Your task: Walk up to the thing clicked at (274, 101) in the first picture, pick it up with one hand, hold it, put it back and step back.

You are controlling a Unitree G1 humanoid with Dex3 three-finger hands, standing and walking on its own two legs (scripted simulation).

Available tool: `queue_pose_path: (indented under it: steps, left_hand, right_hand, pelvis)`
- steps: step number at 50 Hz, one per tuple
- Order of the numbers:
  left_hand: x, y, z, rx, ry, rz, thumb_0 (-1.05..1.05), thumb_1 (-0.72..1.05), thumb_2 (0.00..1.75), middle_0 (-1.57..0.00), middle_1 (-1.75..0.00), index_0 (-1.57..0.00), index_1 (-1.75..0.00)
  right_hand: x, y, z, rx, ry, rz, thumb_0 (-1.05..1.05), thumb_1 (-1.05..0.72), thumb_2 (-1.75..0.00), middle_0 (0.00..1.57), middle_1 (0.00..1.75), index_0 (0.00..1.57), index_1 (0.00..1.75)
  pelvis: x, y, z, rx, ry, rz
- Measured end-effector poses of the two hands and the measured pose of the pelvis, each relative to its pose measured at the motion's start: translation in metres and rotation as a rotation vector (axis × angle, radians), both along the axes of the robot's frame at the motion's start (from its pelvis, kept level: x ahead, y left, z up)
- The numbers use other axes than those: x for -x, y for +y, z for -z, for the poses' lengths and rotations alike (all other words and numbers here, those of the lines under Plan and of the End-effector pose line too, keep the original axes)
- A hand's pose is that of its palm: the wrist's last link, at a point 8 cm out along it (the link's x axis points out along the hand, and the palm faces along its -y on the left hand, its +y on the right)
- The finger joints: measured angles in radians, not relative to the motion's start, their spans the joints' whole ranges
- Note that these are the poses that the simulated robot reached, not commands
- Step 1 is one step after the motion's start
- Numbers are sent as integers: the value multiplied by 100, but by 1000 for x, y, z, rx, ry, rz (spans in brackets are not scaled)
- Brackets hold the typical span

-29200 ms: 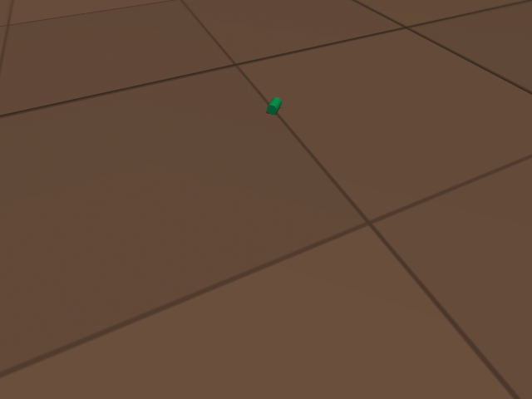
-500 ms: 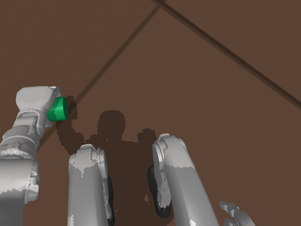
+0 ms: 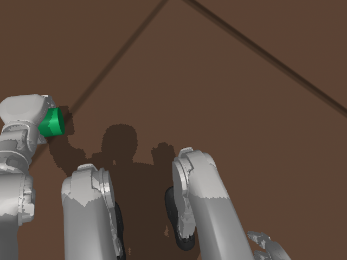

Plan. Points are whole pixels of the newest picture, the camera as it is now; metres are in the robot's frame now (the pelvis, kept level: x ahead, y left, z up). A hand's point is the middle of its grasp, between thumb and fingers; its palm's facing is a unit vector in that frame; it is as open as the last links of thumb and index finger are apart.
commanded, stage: lower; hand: left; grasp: from above
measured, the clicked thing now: (39, 123) +0.45 +0.27 -0.21
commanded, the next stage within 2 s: rest in 0.22 s
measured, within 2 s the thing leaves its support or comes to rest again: neither
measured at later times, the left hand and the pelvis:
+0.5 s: hand (47, 126) +0.45 +0.27 -0.24, palm faces -0.46 -0.05 -0.89, open 9.8 cm; pelvis +0.00 +0.00 -0.04, yaw -3 degrees
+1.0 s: hand (49, 128) +0.45 +0.27 -0.28, palm faces -0.45 -0.08 -0.89, open 9.7 cm; pelvis +0.00 +0.01 -0.06, yaw -5 degrees
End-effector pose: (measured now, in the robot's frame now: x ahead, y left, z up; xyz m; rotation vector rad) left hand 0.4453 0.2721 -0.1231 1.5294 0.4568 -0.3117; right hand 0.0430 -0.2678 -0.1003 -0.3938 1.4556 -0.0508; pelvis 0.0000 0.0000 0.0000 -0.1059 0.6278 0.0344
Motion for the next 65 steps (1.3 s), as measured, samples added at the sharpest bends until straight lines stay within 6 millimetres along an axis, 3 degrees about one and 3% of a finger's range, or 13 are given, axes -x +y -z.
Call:
queue_pose_path:
  steps: [21,34,48,65]
  left_hand:
    - [-6,-3,56,19,-11,4,-1,5,35,-83,-27,-82,-28]
    - [-10,3,76,33,-13,-27,-1,8,29,-86,-20,-85,-21]
    - [-9,4,99,54,-14,-4,-1,9,25,-87,-19,-86,-20]
    - [-15,4,111,50,-11,-31,-1,9,23,-87,-19,-86,-21]
  right_hand:
    - [11,-2,23,18,25,-37,0,-91,-90,20,30,20,30]
    - [18,0,26,8,26,-73,0,-90,-90,21,30,20,30]
    - [28,1,15,24,51,-109,0,-90,-90,21,30,20,30]
    - [30,11,17,-29,46,-144,0,-90,-90,20,30,20,30]
  pelvis:
    - [1,1,37,26,-45,21]
    - [1,2,50,46,-81,35]
    - [1,5,57,74,-104,45]
    - [0,7,62,91,-120,56]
